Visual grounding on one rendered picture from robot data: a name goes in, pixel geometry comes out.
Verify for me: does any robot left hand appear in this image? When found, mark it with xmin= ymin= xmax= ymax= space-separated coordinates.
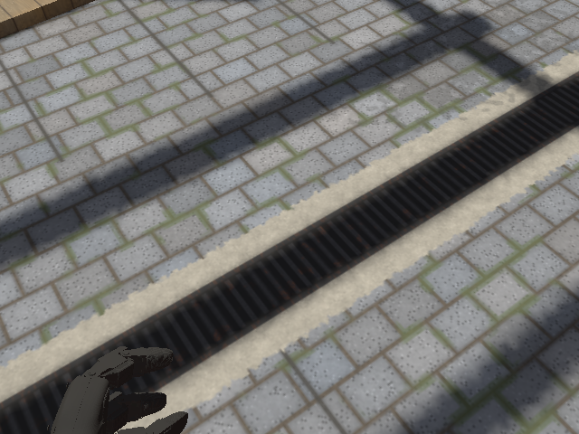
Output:
xmin=47 ymin=346 xmax=188 ymax=434

